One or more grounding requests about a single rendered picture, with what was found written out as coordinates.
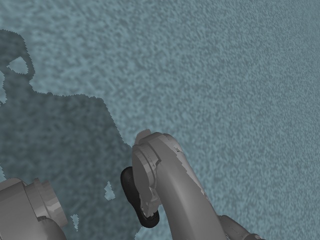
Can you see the right robot hand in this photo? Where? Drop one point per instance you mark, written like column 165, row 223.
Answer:
column 232, row 229

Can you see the right robot foot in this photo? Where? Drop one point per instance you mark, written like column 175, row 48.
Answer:
column 133, row 196

